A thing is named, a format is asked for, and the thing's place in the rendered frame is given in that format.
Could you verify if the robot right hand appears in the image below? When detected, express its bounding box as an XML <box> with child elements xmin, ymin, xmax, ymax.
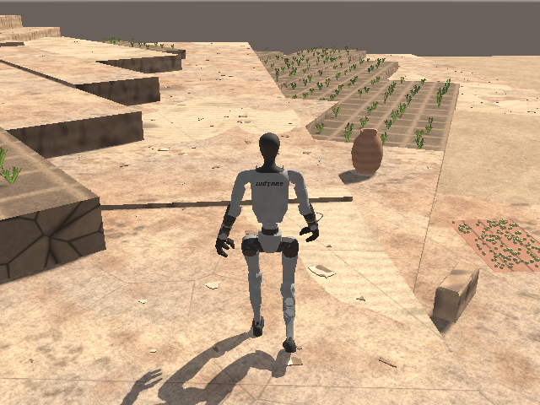
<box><xmin>300</xmin><ymin>227</ymin><xmax>319</xmax><ymax>242</ymax></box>

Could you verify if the right robot upper arm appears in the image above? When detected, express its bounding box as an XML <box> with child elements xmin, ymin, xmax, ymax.
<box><xmin>287</xmin><ymin>170</ymin><xmax>312</xmax><ymax>215</ymax></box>

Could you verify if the right robot foot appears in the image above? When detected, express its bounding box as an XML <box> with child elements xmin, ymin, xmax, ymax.
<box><xmin>283</xmin><ymin>337</ymin><xmax>296</xmax><ymax>353</ymax></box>

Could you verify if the robot left hand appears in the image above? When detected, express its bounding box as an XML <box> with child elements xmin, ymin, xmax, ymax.
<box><xmin>215</xmin><ymin>237</ymin><xmax>235</xmax><ymax>257</ymax></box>

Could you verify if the right robot forearm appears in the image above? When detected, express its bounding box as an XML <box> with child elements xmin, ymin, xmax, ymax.
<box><xmin>303</xmin><ymin>202</ymin><xmax>318</xmax><ymax>230</ymax></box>

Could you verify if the robot foot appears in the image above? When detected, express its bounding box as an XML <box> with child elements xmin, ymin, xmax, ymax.
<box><xmin>283</xmin><ymin>337</ymin><xmax>296</xmax><ymax>353</ymax></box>
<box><xmin>252</xmin><ymin>316</ymin><xmax>264</xmax><ymax>337</ymax></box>

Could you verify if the left robot foot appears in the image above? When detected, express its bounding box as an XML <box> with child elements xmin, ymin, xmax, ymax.
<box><xmin>252</xmin><ymin>316</ymin><xmax>264</xmax><ymax>337</ymax></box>

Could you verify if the left robot upper arm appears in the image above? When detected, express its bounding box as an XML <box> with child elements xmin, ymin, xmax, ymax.
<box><xmin>228</xmin><ymin>170</ymin><xmax>252</xmax><ymax>217</ymax></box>

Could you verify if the left robot forearm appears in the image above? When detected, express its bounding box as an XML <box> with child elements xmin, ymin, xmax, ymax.
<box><xmin>218</xmin><ymin>204</ymin><xmax>236</xmax><ymax>240</ymax></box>

